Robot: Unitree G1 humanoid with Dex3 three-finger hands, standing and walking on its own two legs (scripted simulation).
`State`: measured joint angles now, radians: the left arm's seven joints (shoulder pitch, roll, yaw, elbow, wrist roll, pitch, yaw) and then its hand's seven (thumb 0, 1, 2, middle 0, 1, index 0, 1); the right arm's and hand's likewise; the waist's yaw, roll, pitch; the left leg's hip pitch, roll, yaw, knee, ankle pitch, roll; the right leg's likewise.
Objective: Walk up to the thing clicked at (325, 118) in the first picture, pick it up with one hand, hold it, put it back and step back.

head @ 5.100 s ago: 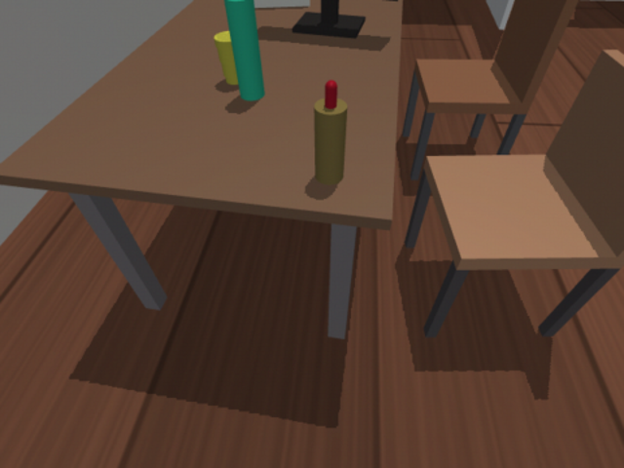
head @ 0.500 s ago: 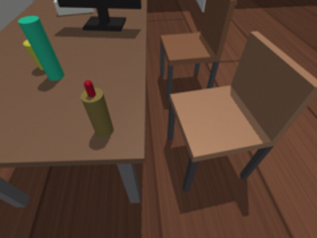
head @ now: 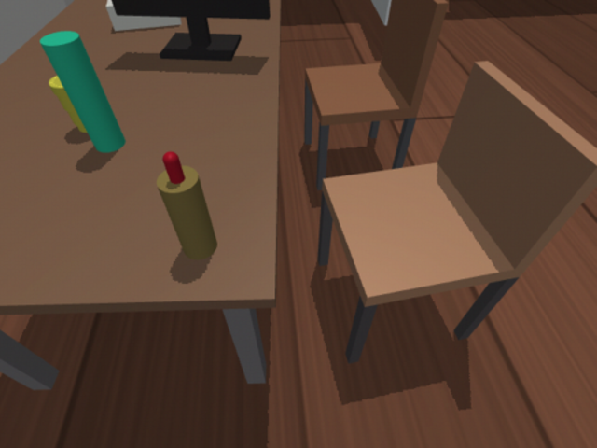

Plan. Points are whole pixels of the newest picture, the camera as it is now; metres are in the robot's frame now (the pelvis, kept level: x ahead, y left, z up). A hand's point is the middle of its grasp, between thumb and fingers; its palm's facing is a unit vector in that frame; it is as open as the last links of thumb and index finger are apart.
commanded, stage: stand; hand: left
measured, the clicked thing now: (186, 206) +0.46 +0.22 +0.05
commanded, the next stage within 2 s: rise first in 0.64 s
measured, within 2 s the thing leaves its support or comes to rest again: neither
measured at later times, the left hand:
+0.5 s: hand out of the picture +0.06 +0.25 -0.16, palm faces -0.04 -0.94 -0.34, open 7.4 cm
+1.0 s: hand (152, 430) +0.17 +0.24 -0.13, palm faces +0.20 -0.93 -0.32, open 11.4 cm
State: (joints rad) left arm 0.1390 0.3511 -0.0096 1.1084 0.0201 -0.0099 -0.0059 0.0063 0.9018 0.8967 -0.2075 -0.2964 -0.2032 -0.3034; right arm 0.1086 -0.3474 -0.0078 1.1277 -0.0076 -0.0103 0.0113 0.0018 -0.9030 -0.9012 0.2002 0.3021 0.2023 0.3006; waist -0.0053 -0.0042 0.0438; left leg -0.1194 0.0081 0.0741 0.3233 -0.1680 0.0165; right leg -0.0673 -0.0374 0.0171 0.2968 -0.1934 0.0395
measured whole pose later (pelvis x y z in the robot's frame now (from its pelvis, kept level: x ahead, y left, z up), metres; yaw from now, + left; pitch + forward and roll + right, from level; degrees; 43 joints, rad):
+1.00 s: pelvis -0.01 -0.01 -0.01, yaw +1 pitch +2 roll +0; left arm 0.05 0.30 0.12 0.84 -0.04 -0.09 0.06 0.01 0.44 0.44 -0.09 -0.10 -0.09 -0.10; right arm 0.06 -0.28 -0.10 0.88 0.05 -0.10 -0.05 0.00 -0.42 -0.45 0.08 0.11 0.08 0.10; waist 0.01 0.00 0.04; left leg -0.30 0.02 0.05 0.46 -0.20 0.00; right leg -0.24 -0.03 -0.01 0.44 -0.24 0.02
